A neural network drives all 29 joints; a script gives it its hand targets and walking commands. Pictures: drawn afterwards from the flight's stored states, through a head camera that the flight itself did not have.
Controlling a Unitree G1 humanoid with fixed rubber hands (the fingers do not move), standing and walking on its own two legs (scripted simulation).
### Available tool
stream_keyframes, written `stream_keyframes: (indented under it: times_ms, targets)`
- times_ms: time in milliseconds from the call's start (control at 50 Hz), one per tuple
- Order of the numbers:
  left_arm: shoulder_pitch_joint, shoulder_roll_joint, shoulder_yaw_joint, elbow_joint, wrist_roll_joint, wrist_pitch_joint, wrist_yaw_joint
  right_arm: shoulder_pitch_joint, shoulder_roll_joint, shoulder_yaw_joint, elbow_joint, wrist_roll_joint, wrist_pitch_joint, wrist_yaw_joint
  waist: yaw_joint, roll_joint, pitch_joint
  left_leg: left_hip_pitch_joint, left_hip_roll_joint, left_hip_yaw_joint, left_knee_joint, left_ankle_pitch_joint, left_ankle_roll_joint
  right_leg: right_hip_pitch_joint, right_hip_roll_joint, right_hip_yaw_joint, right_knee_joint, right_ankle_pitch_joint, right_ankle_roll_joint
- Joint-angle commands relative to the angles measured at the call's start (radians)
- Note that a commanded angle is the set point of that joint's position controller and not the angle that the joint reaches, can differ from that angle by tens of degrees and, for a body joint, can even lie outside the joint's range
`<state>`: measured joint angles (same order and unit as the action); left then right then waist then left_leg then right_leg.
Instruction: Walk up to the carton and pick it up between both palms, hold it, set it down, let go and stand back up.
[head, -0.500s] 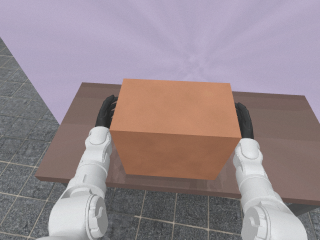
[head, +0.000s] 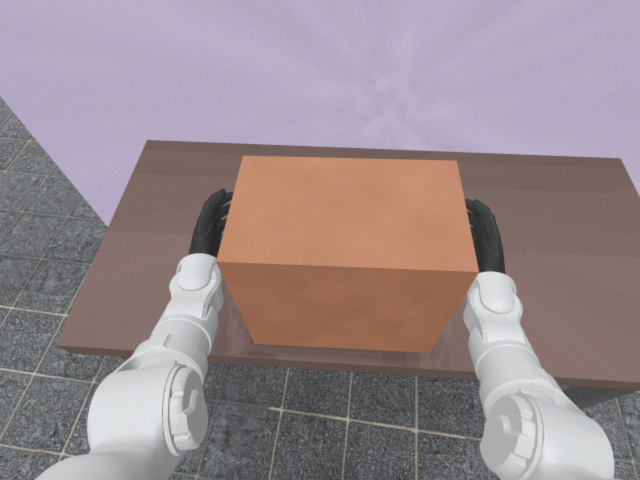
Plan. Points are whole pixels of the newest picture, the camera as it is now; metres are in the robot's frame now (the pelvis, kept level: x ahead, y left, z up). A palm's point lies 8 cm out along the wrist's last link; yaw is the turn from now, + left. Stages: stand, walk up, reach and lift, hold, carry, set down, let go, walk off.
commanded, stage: set down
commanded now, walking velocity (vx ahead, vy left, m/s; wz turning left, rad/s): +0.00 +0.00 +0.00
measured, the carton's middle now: (344, 262) +0.41 -0.02 -0.03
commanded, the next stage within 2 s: none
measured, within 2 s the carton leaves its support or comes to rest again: neither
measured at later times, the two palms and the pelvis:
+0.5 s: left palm (215, 258) +0.42 +0.17 -0.02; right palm (471, 275) +0.39 -0.20 -0.03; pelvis +0.00 +0.00 -0.01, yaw +0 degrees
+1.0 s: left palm (216, 263) +0.41 +0.17 -0.02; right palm (472, 278) +0.38 -0.20 -0.03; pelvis -0.03 +0.00 -0.02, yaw +0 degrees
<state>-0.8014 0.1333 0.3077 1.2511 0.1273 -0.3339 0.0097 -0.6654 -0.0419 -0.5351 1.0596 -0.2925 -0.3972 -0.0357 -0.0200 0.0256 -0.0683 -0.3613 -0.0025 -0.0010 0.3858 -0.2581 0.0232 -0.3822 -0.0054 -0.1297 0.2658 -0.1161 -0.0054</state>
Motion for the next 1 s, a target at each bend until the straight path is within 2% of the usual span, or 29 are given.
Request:
stream_keyframes:
  times_ms: [0,100,220,340,420,500,760,980]
  targets:
    - [-0.614,-0.524,-0.238,-0.118,0.036,-0.12,-0.11,-0.555,0.494,0.316,-0.016,-0.094,-0.063,0.145,-0.027,0.028,-0.67,0.015,0.027,0.028,0.041,0.69,-0.097,0.411,-0.002,0.037,0.141,0.492,-0.013]
    - [-0.603,-0.526,-0.237,-0.05,0.041,-0.167,-0.114,-0.565,0.502,0.333,0.024,-0.085,-0.099,0.144,-0.015,0.035,-0.72,-0.032,0.029,0.025,0.066,0.752,-0.104,0.413,-0.005,0.041,0.162,0.568,-0.016]
    - [-0.619,-0.504,-0.22,0.025,0.037,-0.219,-0.122,-0.577,0.507,0.32,0.069,-0.104,-0.126,0.145,-0.017,0.005,-0.726,-0.141,0.022,0.024,0.055,0.673,-0.088,0.429,-0.012,0.051,0.191,0.579,-0.01]
    - [-0.64,-0.502,-0.241,0.087,0.026,-0.273,-0.117,-0.593,0.496,0.314,0.122,-0.113,-0.172,0.146,-0.024,0.026,-0.802,-0.121,0.03,0.018,0.1,0.748,-0.095,0.328,-0.002,0.041,0.217,0.579,-0.009]
    - [-0.651,-0.496,-0.254,0.133,0.011,-0.303,-0.116,-0.603,0.482,0.31,0.174,-0.118,-0.198,0.146,-0.031,0.042,-0.82,-0.128,0.031,0.019,0.13,0.751,-0.102,0.26,0.001,0.034,0.229,0.554,-0.011]
    - [-0.679,-0.462,-0.233,0.179,0.007,-0.321,-0.127,-0.61,0.469,0.275,0.241,-0.137,-0.199,0.148,-0.036,0.031,-0.753,-0.183,0.024,0.027,0.129,0.635,-0.089,0.225,0.002,0.035,0.24,0.473,-0.007]
    - [-0.749,-0.383,-0.201,0.281,-0.014,-0.349,-0.129,-0.653,0.432,0.184,0.344,-0.164,-0.201,0.153,-0.046,0.054,-0.73,-0.243,0.015,0.033,0.156,0.428,-0.075,0.091,-0.005,0.029,0.271,0.301,-0.015]
    - [-0.759,-0.318,-0.17,0.343,-0.015,-0.359,-0.136,-0.66,0.414,0.137,0.386,-0.176,-0.188,0.15,-0.057,0.048,-0.681,-0.338,0.006,0.033,0.15,0.275,-0.061,0.088,-0.017,0.039,0.287,0.238,-0.015]
